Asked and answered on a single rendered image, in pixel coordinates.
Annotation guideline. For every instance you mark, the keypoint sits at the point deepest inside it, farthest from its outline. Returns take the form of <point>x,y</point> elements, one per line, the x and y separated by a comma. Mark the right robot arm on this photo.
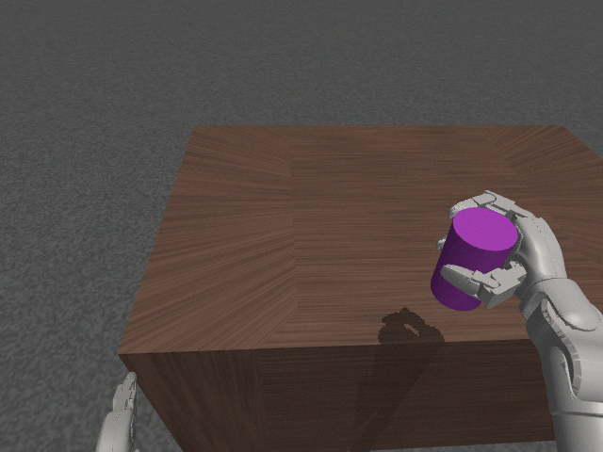
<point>567,331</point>

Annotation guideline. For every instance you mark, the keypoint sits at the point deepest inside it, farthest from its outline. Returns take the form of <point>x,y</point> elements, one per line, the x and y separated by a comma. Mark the can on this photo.
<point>478,239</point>

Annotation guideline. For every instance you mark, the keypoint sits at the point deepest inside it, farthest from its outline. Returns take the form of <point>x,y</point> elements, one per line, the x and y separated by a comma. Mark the right robot hand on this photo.
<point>536,255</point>

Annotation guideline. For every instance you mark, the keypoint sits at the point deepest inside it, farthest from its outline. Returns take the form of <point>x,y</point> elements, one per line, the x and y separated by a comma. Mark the left robot hand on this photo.
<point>118,431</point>

